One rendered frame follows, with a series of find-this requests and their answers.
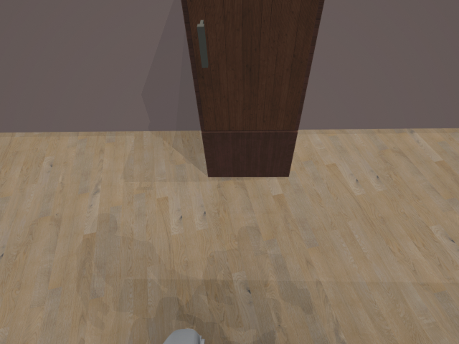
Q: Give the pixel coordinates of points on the handle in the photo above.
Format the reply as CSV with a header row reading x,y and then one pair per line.
x,y
202,44

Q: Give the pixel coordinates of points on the left robot thigh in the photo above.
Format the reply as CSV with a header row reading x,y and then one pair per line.
x,y
184,336

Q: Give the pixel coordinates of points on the cupboard door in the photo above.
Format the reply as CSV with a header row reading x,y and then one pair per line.
x,y
257,54

